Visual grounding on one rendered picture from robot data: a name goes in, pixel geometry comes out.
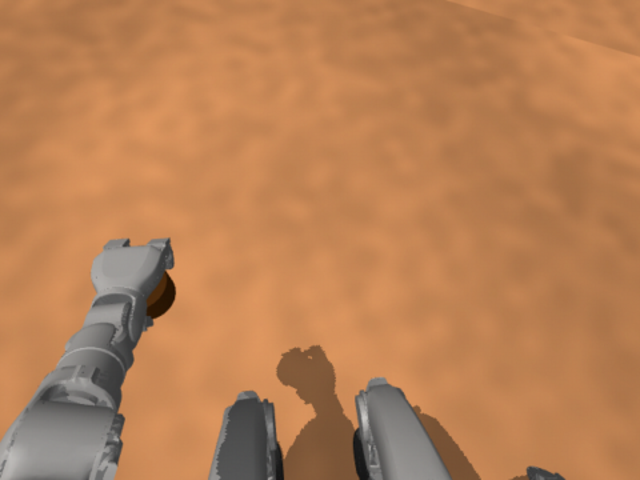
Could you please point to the tin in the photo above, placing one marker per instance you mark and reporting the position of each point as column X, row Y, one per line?
column 162, row 298

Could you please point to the left robot hand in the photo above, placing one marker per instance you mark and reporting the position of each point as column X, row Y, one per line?
column 139, row 268

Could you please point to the left robot arm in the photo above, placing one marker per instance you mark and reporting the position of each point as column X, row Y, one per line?
column 70, row 429

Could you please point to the right robot foot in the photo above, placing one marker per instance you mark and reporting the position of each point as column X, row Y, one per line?
column 359, row 458

